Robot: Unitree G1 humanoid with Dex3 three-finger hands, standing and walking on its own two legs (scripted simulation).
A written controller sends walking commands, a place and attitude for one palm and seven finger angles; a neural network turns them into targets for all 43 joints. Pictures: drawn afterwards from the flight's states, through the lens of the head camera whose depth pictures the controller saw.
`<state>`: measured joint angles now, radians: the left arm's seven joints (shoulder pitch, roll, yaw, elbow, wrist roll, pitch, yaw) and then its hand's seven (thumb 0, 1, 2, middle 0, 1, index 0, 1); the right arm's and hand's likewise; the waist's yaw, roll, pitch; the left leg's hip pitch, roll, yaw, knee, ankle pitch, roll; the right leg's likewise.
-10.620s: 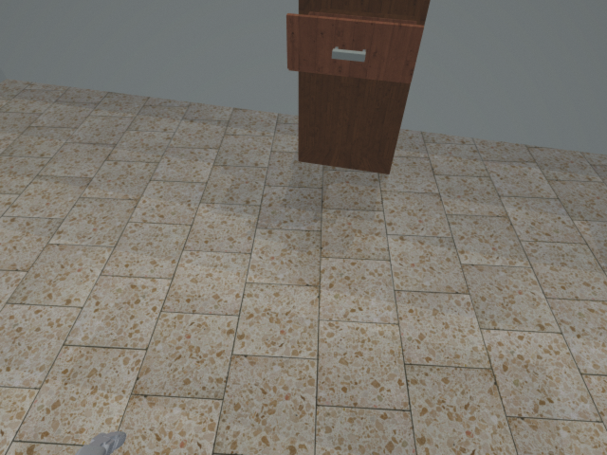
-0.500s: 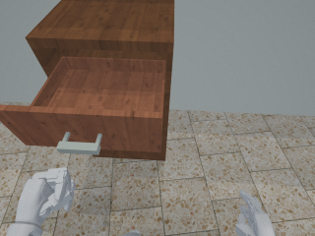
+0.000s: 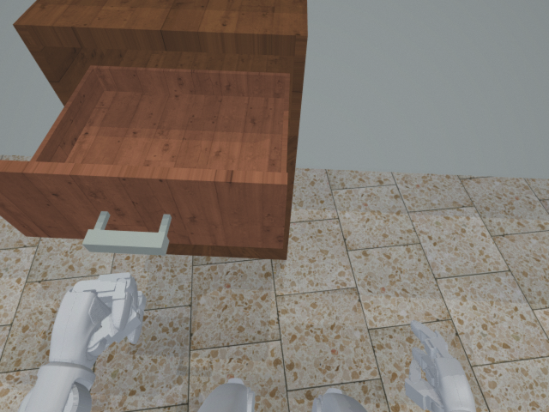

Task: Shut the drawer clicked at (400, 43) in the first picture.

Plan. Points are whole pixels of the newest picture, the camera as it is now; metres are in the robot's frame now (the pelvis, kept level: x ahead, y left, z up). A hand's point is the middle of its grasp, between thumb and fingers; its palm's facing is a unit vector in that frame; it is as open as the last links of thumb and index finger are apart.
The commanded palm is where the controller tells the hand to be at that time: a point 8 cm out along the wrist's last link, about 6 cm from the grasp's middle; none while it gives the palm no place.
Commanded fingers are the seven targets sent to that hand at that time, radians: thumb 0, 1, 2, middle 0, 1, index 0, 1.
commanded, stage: bring the fist close to the handle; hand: left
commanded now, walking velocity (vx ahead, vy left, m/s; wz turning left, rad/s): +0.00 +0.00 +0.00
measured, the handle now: (131, 230) +0.36 +0.24 +0.04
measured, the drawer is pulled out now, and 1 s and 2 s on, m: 0.29 0.28 0.16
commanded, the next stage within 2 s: push the drawer shut in 0.42 s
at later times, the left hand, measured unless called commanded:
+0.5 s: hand (140, 319) +0.23 +0.19 +0.04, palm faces -0.01 -1.00 -0.06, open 3.3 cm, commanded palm +0.21 +0.25 +0.04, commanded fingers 0.00 0.90 0.90 -1.40 -1.60 -1.40 -1.60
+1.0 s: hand (143, 281) +0.28 +0.20 +0.04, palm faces -0.01 -1.00 -0.06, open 3.0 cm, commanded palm +0.27 +0.25 +0.04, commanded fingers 0.00 0.90 0.90 -1.40 -1.60 -1.40 -1.60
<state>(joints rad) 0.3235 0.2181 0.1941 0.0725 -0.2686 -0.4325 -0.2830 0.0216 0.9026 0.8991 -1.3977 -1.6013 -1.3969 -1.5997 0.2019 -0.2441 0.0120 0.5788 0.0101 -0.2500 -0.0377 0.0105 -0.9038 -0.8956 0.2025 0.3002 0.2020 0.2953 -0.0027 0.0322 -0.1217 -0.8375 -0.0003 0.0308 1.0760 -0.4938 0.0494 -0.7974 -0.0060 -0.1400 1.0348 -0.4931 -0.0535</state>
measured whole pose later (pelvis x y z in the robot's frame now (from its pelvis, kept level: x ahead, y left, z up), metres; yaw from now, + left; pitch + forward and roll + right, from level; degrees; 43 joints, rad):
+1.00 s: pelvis +0.00 +0.00 +0.00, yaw +0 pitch +16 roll -2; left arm 0.14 0.26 0.20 0.18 -0.26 -0.38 -0.26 -0.03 0.85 0.91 -1.40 -1.60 -1.40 -1.60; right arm 0.24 -0.26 0.03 0.56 0.02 -0.16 -0.04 0.01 -0.90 -0.90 0.20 0.30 0.20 0.30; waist -0.02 0.04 -0.14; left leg -0.88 0.00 0.03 1.10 -0.50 0.06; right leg -0.84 0.00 -0.14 1.05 -0.50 -0.05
